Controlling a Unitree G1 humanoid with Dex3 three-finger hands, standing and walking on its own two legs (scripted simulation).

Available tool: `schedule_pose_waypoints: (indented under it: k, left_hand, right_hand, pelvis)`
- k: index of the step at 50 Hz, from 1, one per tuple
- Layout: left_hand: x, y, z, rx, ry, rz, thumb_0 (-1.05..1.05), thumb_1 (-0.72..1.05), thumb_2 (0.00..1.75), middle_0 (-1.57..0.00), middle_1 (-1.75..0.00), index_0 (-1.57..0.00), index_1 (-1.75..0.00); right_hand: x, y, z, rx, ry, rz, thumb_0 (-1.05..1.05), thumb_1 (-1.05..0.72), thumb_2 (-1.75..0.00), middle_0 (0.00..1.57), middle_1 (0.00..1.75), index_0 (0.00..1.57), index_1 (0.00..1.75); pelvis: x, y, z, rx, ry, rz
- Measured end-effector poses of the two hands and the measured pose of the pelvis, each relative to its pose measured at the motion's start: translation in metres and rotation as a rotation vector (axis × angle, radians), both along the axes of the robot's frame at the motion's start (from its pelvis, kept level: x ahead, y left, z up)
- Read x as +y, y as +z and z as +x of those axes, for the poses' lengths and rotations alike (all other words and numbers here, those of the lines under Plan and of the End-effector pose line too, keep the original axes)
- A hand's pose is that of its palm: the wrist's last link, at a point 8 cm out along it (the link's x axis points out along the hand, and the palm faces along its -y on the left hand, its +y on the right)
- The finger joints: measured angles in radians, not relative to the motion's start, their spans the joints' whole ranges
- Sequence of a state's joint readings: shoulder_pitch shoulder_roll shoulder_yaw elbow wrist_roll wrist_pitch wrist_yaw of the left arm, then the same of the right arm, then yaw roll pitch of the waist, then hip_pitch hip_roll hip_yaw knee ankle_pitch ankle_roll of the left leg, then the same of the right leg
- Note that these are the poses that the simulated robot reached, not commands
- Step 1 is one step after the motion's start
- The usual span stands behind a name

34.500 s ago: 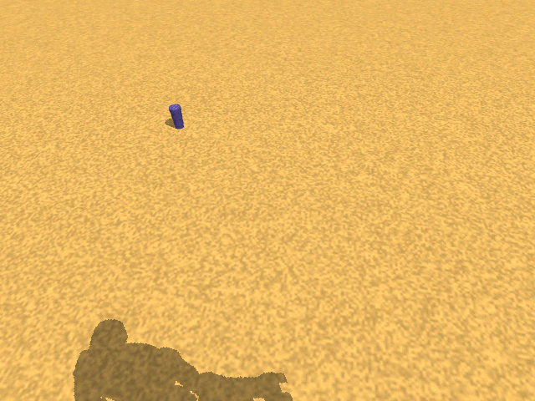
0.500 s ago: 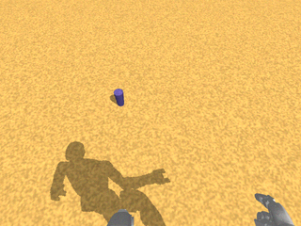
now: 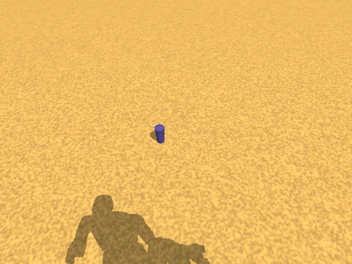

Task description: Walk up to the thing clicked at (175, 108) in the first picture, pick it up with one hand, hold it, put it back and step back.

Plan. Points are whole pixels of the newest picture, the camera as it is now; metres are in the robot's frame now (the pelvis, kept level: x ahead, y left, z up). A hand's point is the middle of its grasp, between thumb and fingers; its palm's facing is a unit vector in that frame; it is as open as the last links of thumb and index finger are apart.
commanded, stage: step back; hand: left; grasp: from the side
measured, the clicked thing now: (160, 134) +1.15 +0.14 -0.69
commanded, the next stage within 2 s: stand in 0.66 s
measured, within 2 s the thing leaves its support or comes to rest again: neither
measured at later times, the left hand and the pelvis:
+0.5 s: hand out of the picture +0.11 +0.24 -0.14, palm faces +0.03 -0.91 -0.42, open 7.4 cm; pelvis +0.05 -0.03 +0.00, yaw +0 degrees
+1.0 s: hand out of the picture +0.14 +0.26 -0.15, palm faces -0.02 -0.94 -0.33, open 7.4 cm; pelvis +0.07 +0.01 +0.01, yaw -1 degrees
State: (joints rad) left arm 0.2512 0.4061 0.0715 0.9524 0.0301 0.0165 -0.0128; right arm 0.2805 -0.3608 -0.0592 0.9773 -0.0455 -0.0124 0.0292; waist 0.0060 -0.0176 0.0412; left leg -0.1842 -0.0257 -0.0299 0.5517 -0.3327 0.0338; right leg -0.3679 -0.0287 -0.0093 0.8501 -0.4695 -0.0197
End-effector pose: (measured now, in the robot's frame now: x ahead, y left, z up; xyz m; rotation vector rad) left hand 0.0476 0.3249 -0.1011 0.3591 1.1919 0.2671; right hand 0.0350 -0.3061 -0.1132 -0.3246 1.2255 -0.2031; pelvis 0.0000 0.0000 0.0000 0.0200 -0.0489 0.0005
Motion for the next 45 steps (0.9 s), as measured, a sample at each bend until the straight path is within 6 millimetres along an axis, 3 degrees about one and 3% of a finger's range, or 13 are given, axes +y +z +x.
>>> schedule_pose_waypoints:
  k: [6,11,17,23,28,34,45]
  left_hand:
    - [-0.015,-0.003,0.014,-0.001,-0.032,-0.019,0.01,0.9,0.9,-0.2,-0.3,-0.2,-0.3]
    - [-0.038,-0.005,0.03,-0.023,-0.037,0.0,0.01,0.9,0.9,-0.2,-0.3,-0.21,-0.3]
    - [-0.055,0.006,0.037,-0.034,-0.005,-0.002,0.01,0.9,0.9,-0.21,-0.3,-0.21,-0.3]
    - [-0.048,0.008,0.047,-0.017,0.011,0.016,0.01,0.9,0.9,-0.21,-0.3,-0.21,-0.3]
    - [-0.029,-0.007,0.061,-0.019,0.012,0.011,0.01,0.9,0.9,-0.21,-0.3,-0.21,-0.3]
    - [-0.013,-0.02,0.081,-0.027,-0.005,-0.016,0.01,0.9,0.9,-0.21,-0.3,-0.21,-0.3]
    - [-0.023,-0.012,0.08,0.031,-0.025,-0.084,0.01,0.9,0.9,-0.2,-0.3,-0.21,-0.3]
  right_hand:
    - [-0.016,0.005,0.009,-0.024,-0.009,-0.011,0.0,-0.9,-0.9,0.21,0.3,0.21,0.3]
    - [-0.041,-0.012,0.027,-0.012,-0.023,-0.013,0.0,-0.91,-0.9,0.21,0.3,0.21,0.3]
    - [-0.041,-0.013,0.059,0.006,0.013,0.009,0.01,-0.91,-0.9,0.2,0.3,0.21,0.3]
    - [-0.031,-0.017,0.085,0.01,0.035,0.018,0.0,-0.91,-0.9,0.2,0.3,0.2,0.3]
    - [-0.01,-0.022,0.102,0.001,0.045,0.013,0.0,-0.91,-0.9,0.2,0.3,0.2,0.3]
    - [0.014,-0.012,0.115,-0.032,0.043,0.012,0.0,-0.91,-0.9,0.2,0.3,0.21,0.3]
    - [0.027,0.008,0.136,-0.089,0.039,0.04,0.0,-0.91,-0.9,0.2,0.3,0.21,0.3]
  pelvis:
    - [-0.014,0.0,0.007,0.001,-0.017,0.005]
    - [-0.031,-0.01,0.02,-0.004,-0.015,-0.032]
    - [-0.037,0.0,0.037,0.003,-0.005,-0.011]
    - [-0.03,0.0,0.049,0.002,0.002,-0.011]
    - [-0.016,-0.01,0.054,-0.002,0.015,-0.021]
    - [-0.001,-0.011,0.052,-0.001,-0.013,-0.019]
    - [0.006,0.009,0.068,0.003,-0.009,-0.027]
